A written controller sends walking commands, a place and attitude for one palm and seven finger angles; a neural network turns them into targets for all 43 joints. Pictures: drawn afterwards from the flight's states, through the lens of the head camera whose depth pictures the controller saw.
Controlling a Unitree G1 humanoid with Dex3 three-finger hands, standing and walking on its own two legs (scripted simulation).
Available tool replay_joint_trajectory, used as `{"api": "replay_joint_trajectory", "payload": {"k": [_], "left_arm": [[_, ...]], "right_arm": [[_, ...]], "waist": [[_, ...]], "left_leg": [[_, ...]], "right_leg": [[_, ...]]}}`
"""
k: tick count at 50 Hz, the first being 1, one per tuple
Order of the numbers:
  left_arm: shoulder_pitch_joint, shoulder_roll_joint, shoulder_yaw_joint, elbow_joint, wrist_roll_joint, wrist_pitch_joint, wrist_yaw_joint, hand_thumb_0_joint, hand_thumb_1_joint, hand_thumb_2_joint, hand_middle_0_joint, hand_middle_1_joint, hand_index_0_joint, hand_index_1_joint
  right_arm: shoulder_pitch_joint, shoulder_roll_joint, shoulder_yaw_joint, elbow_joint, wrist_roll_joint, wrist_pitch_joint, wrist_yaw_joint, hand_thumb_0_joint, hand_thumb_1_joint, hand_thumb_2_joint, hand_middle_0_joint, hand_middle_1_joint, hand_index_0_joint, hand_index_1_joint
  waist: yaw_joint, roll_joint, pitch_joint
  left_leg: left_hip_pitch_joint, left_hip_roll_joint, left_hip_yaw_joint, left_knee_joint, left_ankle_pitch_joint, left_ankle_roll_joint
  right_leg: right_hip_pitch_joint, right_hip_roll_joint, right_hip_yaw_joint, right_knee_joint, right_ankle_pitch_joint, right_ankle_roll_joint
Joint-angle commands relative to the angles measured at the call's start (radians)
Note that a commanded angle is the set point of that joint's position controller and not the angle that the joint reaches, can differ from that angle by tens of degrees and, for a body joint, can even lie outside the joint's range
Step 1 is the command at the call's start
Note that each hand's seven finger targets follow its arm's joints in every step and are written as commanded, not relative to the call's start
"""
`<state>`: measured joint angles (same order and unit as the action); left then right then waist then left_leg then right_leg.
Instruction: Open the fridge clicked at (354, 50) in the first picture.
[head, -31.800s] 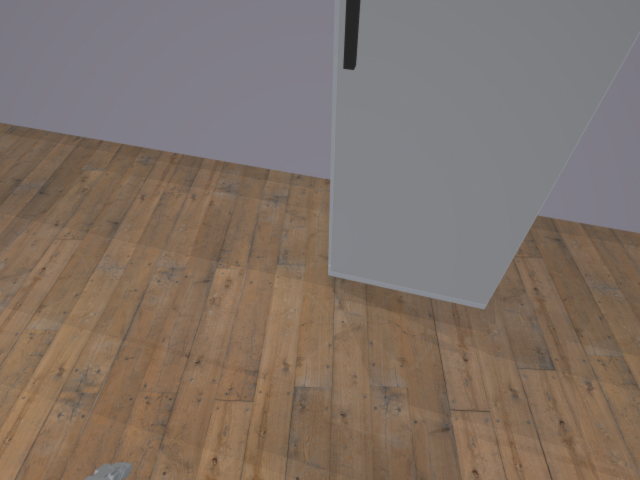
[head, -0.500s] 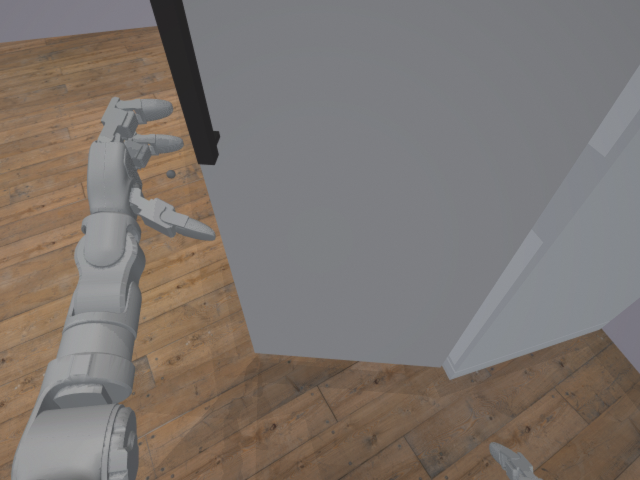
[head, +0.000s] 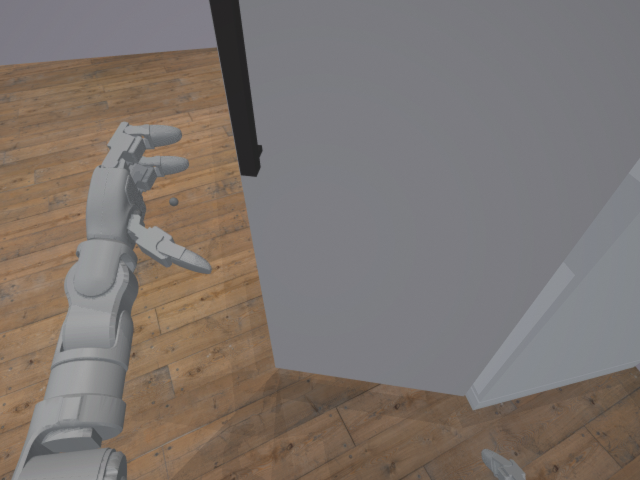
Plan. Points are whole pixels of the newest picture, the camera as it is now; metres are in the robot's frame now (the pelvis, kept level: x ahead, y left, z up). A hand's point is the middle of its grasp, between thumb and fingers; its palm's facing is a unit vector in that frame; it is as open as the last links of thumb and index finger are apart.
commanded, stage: slip the hand off the handle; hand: left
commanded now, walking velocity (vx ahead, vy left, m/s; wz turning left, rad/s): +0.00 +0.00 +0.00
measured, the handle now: (241, 74) +0.53 +0.15 +0.26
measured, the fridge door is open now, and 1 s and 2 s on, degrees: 68 68 68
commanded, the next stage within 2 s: draw the hand back to the body in 0.66 s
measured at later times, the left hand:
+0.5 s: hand (171, 267) +0.28 +0.17 +0.18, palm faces +0.16 -0.97 -0.17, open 14.7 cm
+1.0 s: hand (140, 272) +0.27 +0.20 +0.18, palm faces +0.15 -0.99 -0.03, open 14.7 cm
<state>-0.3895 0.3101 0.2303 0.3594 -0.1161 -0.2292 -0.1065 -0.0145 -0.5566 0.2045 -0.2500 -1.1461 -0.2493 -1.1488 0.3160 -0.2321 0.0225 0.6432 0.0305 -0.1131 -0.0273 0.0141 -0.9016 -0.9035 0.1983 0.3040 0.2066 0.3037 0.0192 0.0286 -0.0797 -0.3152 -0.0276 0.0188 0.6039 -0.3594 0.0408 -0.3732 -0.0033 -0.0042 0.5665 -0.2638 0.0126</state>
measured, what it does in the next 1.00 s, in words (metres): stands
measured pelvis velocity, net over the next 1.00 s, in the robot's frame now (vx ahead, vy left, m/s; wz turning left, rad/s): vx -0.01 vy -0.03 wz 0.03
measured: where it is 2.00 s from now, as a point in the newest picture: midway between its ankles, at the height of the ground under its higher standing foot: outside the picture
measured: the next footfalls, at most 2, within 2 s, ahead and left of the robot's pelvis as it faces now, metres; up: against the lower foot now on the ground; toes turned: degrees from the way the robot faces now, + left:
none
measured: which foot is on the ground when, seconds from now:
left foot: down 0.00-1.00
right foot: down 0.00-1.00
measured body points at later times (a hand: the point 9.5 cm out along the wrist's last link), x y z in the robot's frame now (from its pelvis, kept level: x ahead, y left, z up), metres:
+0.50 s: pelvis -0.02 -0.03 +0.00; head -0.03 -0.05 +0.45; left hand +0.26 +0.23 +0.19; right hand +0.17 -0.25 -0.08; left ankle -0.03 +0.08 -0.73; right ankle +0.01 -0.13 -0.73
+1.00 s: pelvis -0.01 -0.03 +0.01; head -0.04 -0.05 +0.45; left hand +0.25 +0.25 +0.18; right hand +0.19 -0.24 -0.07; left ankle -0.03 +0.08 -0.73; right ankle +0.01 -0.13 -0.73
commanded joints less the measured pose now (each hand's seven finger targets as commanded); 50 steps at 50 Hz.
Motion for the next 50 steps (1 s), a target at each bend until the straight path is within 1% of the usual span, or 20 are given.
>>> {"api": "replay_joint_trajectory", "payload": {"k": [1,4,5,9,12,16,18,25,26,29,33,35,39,40,41,42,45,47,49,50], "left_arm": [[-0.258,0.146,0.034,-0.334,-0.015,-0.045,0.0,0.0,-0.55,0.2,-0.25,-1.15,-0.25,-1.15],[-0.236,0.142,0.042,-0.4,-0.02,-0.03,0.02,0.0,-0.55,0.2,-0.25,-1.15,-0.25,-1.15],[-0.217,0.181,0.077,-0.419,-0.018,-0.03,0.03,0.0,-0.55,0.2,-0.25,-1.15,-0.25,-1.15],[-0.201,0.152,0.045,-0.488,-0.007,-0.038,0.043,0.0,-0.55,0.2,-0.25,-1.15,-0.25,-1.15],[-0.154,0.158,0.044,-0.493,-0.009,-0.036,0.037,0.0,-0.55,0.2,-0.25,-1.15,-0.25,-1.15],[-0.111,0.134,0.014,-0.47,-0.027,-0.014,0.013,0.0,-0.55,0.2,-0.25,-1.15,-0.25,-1.15],[-0.076,0.126,0.013,-0.482,-0.04,-0.002,0.004,0.0,-0.55,0.2,-0.25,-1.15,-0.25,-1.15],[0.067,0.189,0.11,-0.564,-0.066,-0.004,0.005,0.0,-0.55,0.2,-0.25,-1.15,-0.25,-1.15],[0.097,0.18,0.109,-0.579,-0.071,-0.007,-0.002,0.0,-0.55,0.2,-0.25,-1.15,-0.25,-1.15],[0.091,0.193,0.116,-0.627,-0.076,-0.017,-0.016,0.0,-0.55,0.2,-0.25,-1.15,-0.25,-1.15],[0.008,0.156,0.051,-0.605,-0.082,-0.013,-0.035,0.0,-0.55,0.2,-0.25,-1.15,-0.25,-1.15],[-0.008,0.146,0.03,-0.605,-0.083,-0.011,-0.041,0.0,-0.55,0.2,-0.25,-1.15,-0.25,-1.15],[0.028,0.175,0.071,-0.571,-0.088,-0.002,-0.046,0.0,-0.55,0.2,-0.25,-1.15,-0.25,-1.15],[0.084,0.192,0.136,-0.419,-0.198,0.151,-0.072,0.0,-0.55,0.2,-0.25,-1.15,-0.25,-1.15],[0.028,0.184,0.114,-0.517,-0.212,0.225,-0.093,0.0,-0.55,0.2,-0.25,-1.15,-0.25,-1.15],[-0.023,0.252,0.175,-0.562,-0.213,0.273,-0.095,0.0,-0.55,0.2,-0.25,-1.15,-0.25,-1.15],[0.018,0.271,0.211,-0.615,-0.219,0.432,-0.093,0.0,-0.55,0.2,-0.25,-1.15,-0.25,-1.15],[0.071,0.22,0.185,-0.716,-0.205,0.448,-0.078,0.0,-0.55,0.2,-0.25,-1.15,-0.25,-1.15],[0.133,0.152,0.137,-0.771,-0.2,0.432,-0.067,0.0,-0.55,0.2,-0.25,-1.15,-0.25,-1.15],[0.174,0.139,0.135,-0.773,-0.203,0.424,-0.066,0.0,-0.55,0.2,-0.25,-1.15,-0.25,-1.15]], "right_arm": [[-0.076,-0.14,-0.054,-0.153,0.001,-0.054,-0.009,0.0,-0.9,-0.9,0.2,0.3,0.2,0.3],[-0.099,-0.136,-0.049,-0.159,0.001,-0.06,-0.014,0.0,-0.9,-0.9,0.2,0.3,0.2,0.3],[-0.106,-0.139,-0.051,-0.158,0.0,-0.061,-0.019,0.0,-0.9,-0.9,0.2,0.3,0.2,0.3],[-0.14,-0.123,-0.039,-0.16,-0.001,-0.077,-0.028,0.0,-0.9,-0.9,0.2,0.3,0.2,0.3],[-0.15,-0.124,-0.034,-0.157,-0.002,-0.086,-0.036,0.0,-0.9,-0.9,0.2,0.3,0.2,0.3],[-0.173,-0.125,-0.023,-0.162,0.005,-0.097,-0.048,0.0,-0.9,-0.9,0.2,0.3,0.2,0.3],[-0.183,-0.123,-0.019,-0.17,0.005,-0.103,-0.052,0.0,-0.9,-0.9,0.2,0.3,0.2,0.3],[-0.199,-0.119,-0.016,-0.182,-0.005,-0.114,-0.049,0.0,-0.9,-0.9,0.2,0.3,0.2,0.3],[-0.204,-0.115,-0.014,-0.183,-0.005,-0.115,-0.047,0.0,-0.9,-0.9,0.2,0.3,0.2,0.3],[-0.203,-0.114,-0.014,-0.178,-0.005,-0.119,-0.048,0.0,-0.9,-0.9,0.2,0.3,0.2,0.3],[-0.2,-0.118,-0.011,-0.165,0.002,-0.137,-0.063,0.0,-0.9,-0.9,0.2,0.3,0.2,0.3],[-0.199,-0.121,-0.013,-0.162,0.002,-0.147,-0.072,0.0,-0.9,-0.9,0.2,0.3,0.2,0.3],[-0.19,-0.122,-0.011,-0.155,-0.002,-0.157,-0.076,0.0,-0.9,-0.9,0.2,0.3,0.2,0.3],[-0.228,-0.134,-0.005,-0.153,0.031,-0.157,-0.089,0.0,-0.9,-0.9,0.2,0.3,0.2,0.3],[-0.252,-0.129,0.007,-0.171,0.039,-0.158,-0.098,0.0,-0.9,-0.9,0.2,0.3,0.2,0.3],[-0.264,-0.133,0.004,-0.178,0.035,-0.158,-0.107,0.0,-0.9,-0.9,0.2,0.3,0.2,0.3],[-0.296,-0.129,0.018,-0.194,0.04,-0.163,-0.102,0.0,-0.9,-0.9,0.2,0.3,0.2,0.3],[-0.282,-0.114,0.016,-0.208,0.036,-0.17,-0.086,0.0,-0.9,-0.9,0.2,0.3,0.2,0.3],[-0.264,-0.11,0.015,-0.208,0.032,-0.174,-0.066,0.0,-0.9,-0.9,0.2,0.3,0.2,0.3],[-0.258,-0.113,0.012,-0.207,0.029,-0.174,-0.059,0.0,-0.9,-0.9,0.2,0.3,0.2,0.3]], "waist": [[0.02,0.015,-0.243],[0.021,-0.012,-0.212],[0.026,-0.02,-0.211],[0.022,0.037,-0.192],[0.022,0.02,-0.186],[0.016,-0.018,-0.119],[0.025,-0.027,-0.109],[0.061,-0.063,-0.148],[0.062,-0.042,-0.146],[0.052,-0.006,-0.137],[0.014,-0.004,-0.059],[0.007,-0.027,-0.071],[0.032,-0.041,-0.126],[0.065,-0.061,-0.178],[0.065,-0.055,-0.175],[0.074,-0.032,-0.194],[0.104,0.016,-0.219],[0.098,0.02,-0.216],[0.083,0.026,-0.176],[0.084,-0.007,-0.174]], "left_leg": [[0.117,0.055,-0.064,-0.065,0.551,-0.086],[0.086,0.045,-0.058,-0.083,0.428,-0.075],[0.075,0.044,-0.053,-0.084,0.396,-0.067],[0.07,0.031,-0.048,-0.098,0.284,-0.059],[0.059,0.027,-0.042,-0.1,0.228,-0.042],[0.022,0.022,-0.041,-0.115,0.123,-0.026],[0.017,0.017,-0.036,-0.116,0.111,-0.023],[-0.001,0.009,-0.016,-0.092,0.164,-0.015],[0.0,0.008,-0.013,-0.092,0.174,-0.016],[0.004,0.006,-0.005,-0.083,0.189,-0.017],[-0.001,0.007,-0.018,-0.084,0.119,-0.015],[0.009,0.008,-0.023,-0.079,0.112,-0.011],[-0.005,0.003,-0.029,-0.081,0.122,-0.016],[-0.031,0.003,-0.029,-0.098,0.089,-0.015],[-0.008,0.005,-0.027,-0.114,0.106,-0.01],[0.008,0.003,-0.026,-0.113,0.127,-0.01],[0.048,0.007,-0.037,-0.135,0.242,-0.009],[0.1,0.011,-0.038,-0.138,0.353,-0.014],[0.126,0.017,-0.04,-0.135,0.403,-0.028],[0.132,0.021,-0.04,-0.13,0.411,-0.028]], "right_leg": [[0.119,0.021,-0.031,-0.007,0.297,-0.049],[0.128,0.021,-0.032,-0.017,0.256,-0.05],[0.139,0.022,-0.027,-0.023,0.242,-0.051],[0.126,0.019,-0.022,-0.035,0.165,-0.052],[0.133,0.016,-0.015,-0.049,0.133,-0.049],[0.122,0.009,-0.005,-0.083,0.043,-0.042],[0.132,0.006,-0.002,-0.09,0.033,-0.041],[0.212,-0.008,0.025,-0.084,0.105,-0.031],[0.213,-0.009,0.023,-0.08,0.124,-0.031],[0.208,-0.009,0.029,-0.078,0.156,-0.028],[0.135,-0.006,0.03,-0.108,0.045,-0.025],[0.129,-0.008,0.034,-0.112,0.027,-0.023],[0.166,-0.014,0.03,-0.095,0.039,-0.023],[0.26,-0.031,0.061,-0.126,0.015,-0.023],[0.279,-0.04,0.057,-0.137,0.034,-0.017],[0.293,-0.04,0.057,-0.137,0.052,-0.018],[0.332,-0.032,0.016,-0.104,0.204,-0.029],[0.315,-0.015,-0.023,-0.079,0.327,-0.033],[0.276,-0.002,-0.041,-0.068,0.357,-0.037],[0.275,0.0,-0.042,-0.068,0.363,-0.036]]}}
